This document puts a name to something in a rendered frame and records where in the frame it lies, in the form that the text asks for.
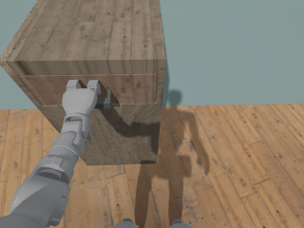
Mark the handle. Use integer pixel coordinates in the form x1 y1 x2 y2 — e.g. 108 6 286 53
94 89 112 109

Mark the robot shin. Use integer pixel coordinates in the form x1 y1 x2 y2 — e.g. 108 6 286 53
123 218 134 223
171 219 182 226

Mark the left robot shin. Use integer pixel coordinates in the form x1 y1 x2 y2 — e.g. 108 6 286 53
123 218 134 223

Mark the robot left upper arm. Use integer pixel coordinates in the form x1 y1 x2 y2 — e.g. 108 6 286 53
0 174 71 228

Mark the cabinet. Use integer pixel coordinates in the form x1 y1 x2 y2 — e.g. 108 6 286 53
0 0 166 166

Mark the left robot hand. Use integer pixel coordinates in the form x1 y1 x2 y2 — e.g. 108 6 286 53
62 80 101 141

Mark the drawer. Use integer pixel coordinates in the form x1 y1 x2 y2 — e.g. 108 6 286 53
19 73 157 105

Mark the robot left forearm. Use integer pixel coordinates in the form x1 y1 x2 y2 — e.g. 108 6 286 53
9 113 90 215

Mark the right robot shin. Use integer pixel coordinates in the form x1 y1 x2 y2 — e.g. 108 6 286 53
171 219 182 226

